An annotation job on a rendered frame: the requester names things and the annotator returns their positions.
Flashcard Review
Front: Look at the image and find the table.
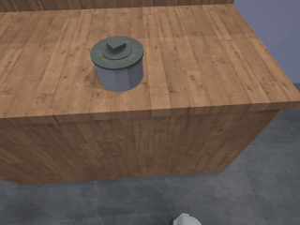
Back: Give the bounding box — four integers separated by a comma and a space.
0, 0, 300, 186

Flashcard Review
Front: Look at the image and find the lid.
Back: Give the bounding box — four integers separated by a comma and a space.
90, 36, 144, 71

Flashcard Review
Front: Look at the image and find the pot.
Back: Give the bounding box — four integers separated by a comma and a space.
96, 59, 143, 92

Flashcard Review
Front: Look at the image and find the knob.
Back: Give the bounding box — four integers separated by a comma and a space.
106, 37, 127, 53

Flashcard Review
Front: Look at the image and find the robot right thigh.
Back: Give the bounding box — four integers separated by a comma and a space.
172, 216, 202, 225

